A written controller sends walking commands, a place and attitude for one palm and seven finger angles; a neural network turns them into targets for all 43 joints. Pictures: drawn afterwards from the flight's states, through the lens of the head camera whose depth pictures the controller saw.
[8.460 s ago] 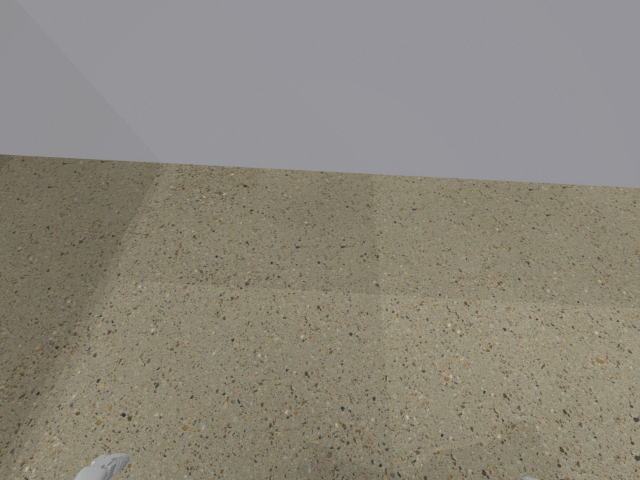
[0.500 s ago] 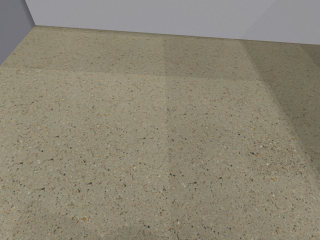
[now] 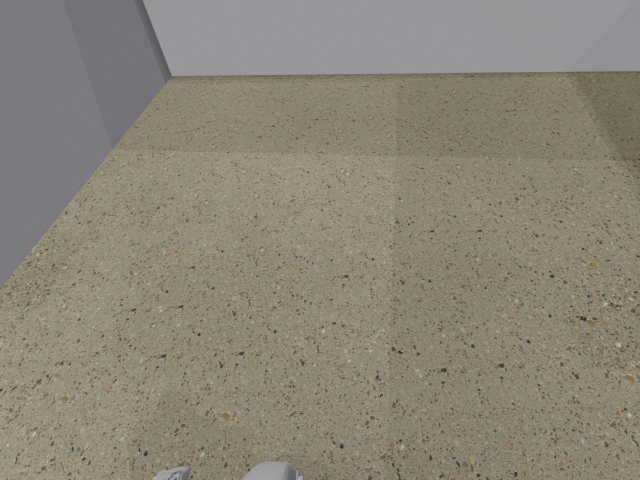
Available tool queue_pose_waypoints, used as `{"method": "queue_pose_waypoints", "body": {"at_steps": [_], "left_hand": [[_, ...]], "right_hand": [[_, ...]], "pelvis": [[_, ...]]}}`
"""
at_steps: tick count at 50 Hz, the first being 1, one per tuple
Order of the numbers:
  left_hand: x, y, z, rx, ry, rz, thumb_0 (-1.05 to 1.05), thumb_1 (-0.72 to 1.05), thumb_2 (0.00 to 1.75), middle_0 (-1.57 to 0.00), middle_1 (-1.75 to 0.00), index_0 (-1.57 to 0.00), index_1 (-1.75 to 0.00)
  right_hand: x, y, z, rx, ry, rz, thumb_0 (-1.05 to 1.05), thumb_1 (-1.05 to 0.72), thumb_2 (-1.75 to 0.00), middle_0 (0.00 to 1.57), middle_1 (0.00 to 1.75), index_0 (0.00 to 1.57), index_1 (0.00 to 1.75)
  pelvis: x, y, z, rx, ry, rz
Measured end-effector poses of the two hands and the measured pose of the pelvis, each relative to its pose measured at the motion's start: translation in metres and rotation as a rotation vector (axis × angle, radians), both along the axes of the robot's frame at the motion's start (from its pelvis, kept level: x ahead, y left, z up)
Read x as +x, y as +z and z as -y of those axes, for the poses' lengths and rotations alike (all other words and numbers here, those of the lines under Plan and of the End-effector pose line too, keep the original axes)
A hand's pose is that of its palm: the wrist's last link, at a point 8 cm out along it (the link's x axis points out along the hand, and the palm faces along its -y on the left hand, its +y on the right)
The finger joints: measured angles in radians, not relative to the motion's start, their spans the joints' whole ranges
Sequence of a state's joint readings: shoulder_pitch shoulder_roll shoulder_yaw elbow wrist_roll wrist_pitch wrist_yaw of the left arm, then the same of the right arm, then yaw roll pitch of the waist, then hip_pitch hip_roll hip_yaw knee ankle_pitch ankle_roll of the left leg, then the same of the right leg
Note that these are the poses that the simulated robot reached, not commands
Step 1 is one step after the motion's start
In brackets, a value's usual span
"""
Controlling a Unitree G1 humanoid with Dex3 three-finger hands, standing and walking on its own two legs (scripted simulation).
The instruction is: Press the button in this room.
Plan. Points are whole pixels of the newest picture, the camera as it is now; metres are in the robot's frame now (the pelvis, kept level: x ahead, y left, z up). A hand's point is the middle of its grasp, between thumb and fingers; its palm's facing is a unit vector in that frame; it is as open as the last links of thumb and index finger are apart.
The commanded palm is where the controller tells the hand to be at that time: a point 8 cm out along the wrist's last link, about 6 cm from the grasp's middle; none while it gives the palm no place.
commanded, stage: turn or walk to find it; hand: left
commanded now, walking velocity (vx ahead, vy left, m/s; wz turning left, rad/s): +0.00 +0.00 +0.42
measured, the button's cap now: out of the picture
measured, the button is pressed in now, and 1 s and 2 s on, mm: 0 0 0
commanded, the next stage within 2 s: none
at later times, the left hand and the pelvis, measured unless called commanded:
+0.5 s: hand out of the picture -0.07 +0.26 -0.19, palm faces +0.29 -0.93 -0.22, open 7.4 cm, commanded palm none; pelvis -0.04 +0.05 +0.00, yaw +13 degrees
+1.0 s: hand out of the picture -0.02 +0.21 -0.14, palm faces +0.41 -0.87 -0.29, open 7.4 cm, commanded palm none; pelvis -0.05 -0.01 +0.00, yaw +26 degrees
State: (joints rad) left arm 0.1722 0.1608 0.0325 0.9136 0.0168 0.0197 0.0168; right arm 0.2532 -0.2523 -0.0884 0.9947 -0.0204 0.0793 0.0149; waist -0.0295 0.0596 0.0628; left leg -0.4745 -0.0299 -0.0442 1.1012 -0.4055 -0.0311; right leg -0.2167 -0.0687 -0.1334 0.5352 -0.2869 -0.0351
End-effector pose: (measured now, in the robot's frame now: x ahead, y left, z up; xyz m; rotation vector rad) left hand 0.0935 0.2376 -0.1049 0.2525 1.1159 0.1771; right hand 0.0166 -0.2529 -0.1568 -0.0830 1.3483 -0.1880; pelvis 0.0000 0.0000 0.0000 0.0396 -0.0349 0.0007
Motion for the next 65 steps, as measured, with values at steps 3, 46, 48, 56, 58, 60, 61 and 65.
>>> {"method": "queue_pose_waypoints", "body": {"at_steps": [3, 46, 48, 56, 58, 60, 61, 65], "left_hand": [[-0.021, 0.0, 0.002, -0.005, 0.039, -0.025, 0.01, 0.91, 0.9, -0.2, -0.3, -0.2, -0.3], [-0.121, -0.009, -0.035, 0.002, 0.368, 0.044, 0.01, 0.91, 0.9, -0.2, -0.3, -0.2, -0.3], [-0.129, -0.004, -0.022, 0.008, 0.383, 0.048, 0.01, 0.91, 0.9, -0.2, -0.3, -0.2, -0.3], [-0.186, 0.001, 0.019, -0.015, 0.516, -0.018, 0.01, 0.91, 0.9, -0.2, -0.3, -0.2, -0.3], [-0.202, -0.002, 0.028, -0.026, 0.553, -0.036, 0.01, 0.91, 0.9, -0.2, -0.3, -0.2, -0.3], [-0.219, -0.006, 0.034, -0.037, 0.593, -0.056, 0.01, 0.91, 0.9, -0.2, -0.3, -0.2, -0.3], [-0.228, -0.008, 0.038, -0.042, 0.611, -0.068, 0.01, 0.91, 0.9, -0.2, -0.3, -0.2, -0.3], [-0.267, -0.016, 0.048, -0.071, 0.679, -0.125, 0.01, 0.91, 0.9, -0.2, -0.3, -0.2, -0.3]], "right_hand": [[-0.002, 0.003, 0.006, -0.003, 0.028, -0.014, 0.01, -0.91, -0.9, 0.2, 0.29, 0.2, 0.3], [0.037, -0.004, -0.037, 0.001, 0.392, 0.006, 0.01, -0.9, -0.9, 0.2, 0.3, 0.2, 0.3], [0.037, -0.006, -0.027, 0.003, 0.405, -0.014, 0.01, -0.9, -0.9, 0.2, 0.3, 0.2, 0.3], [0.055, 0.003, -0.003, -0.011, 0.497, -0.035, 0.01, -0.91, -0.9, 0.2, 0.29, 0.2, 0.3], [0.06, 0.005, -0.002, -0.022, 0.525, -0.042, 0.01, -0.91, -0.9, 0.2, 0.29, 0.2, 0.3], [0.066, 0.006, -0.004, -0.033, 0.557, -0.047, 0.01, -0.91, -0.9, 0.2, 0.29, 0.2, 0.3], [0.069, 0.007, -0.006, -0.038, 0.573, -0.047, 0.01, -0.91, -0.9, 0.2, 0.29, 0.2, 0.3], [0.086, 0.011, -0.025, -0.052, 0.645, -0.021, 0.01, -0.91, -0.9, 0.2, 0.29, 0.2, 0.29]], "pelvis": [[-0.004, 0.002, 0.004, 0.001, 0.035, 0.001], [-0.05, -0.009, -0.001, -0.021, 0.392, -0.02], [-0.051, -0.007, 0.007, -0.015, 0.423, -0.011], [-0.053, 0.004, 0.027, 0.007, 0.516, -0.001], [-0.054, 0.004, 0.029, 0.005, 0.539, -0.002], [-0.056, 0.004, 0.03, 0.002, 0.56, -0.004], [-0.058, 0.004, 0.03, 0.0, 0.57, -0.005], [-0.066, 0.002, 0.028, -0.008, 0.609, -0.011]]}}
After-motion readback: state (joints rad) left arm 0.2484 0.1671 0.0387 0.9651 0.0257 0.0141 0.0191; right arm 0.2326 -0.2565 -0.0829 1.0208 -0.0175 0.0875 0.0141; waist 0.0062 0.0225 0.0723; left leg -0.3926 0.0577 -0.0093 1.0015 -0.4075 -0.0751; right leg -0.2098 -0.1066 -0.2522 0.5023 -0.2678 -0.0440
